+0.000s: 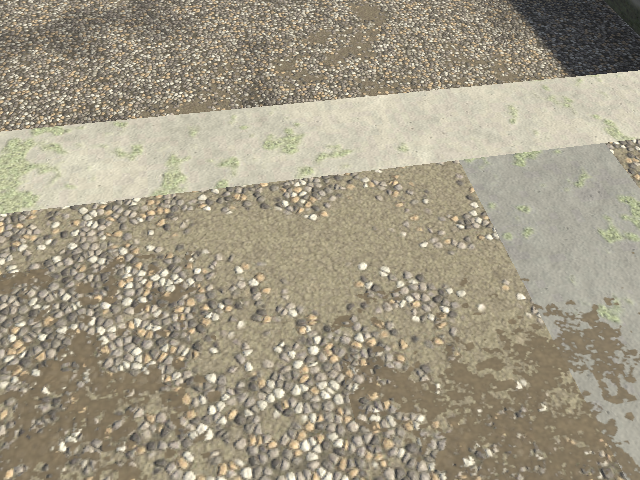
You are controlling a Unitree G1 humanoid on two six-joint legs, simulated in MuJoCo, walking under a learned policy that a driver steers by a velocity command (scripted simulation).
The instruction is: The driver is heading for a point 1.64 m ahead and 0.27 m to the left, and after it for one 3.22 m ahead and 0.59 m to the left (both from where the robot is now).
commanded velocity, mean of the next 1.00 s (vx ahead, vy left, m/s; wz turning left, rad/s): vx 0.00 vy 0.00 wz -0.03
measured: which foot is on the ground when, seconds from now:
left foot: down 0.00-1.00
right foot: up 0.00-0.10, down 0.12-1.00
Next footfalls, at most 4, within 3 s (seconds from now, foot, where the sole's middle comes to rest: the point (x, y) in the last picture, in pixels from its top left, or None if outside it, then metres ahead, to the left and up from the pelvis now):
0.12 right None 0.02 -0.15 -0.78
1.72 right None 0.41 -0.14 -0.78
2.24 left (267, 392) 0.68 0.10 -0.78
2.72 right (351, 363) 0.75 -0.09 -0.78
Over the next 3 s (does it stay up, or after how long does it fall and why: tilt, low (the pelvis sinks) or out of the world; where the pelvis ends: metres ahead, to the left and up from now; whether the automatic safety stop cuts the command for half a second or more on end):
stays up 0.64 -0.02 0.00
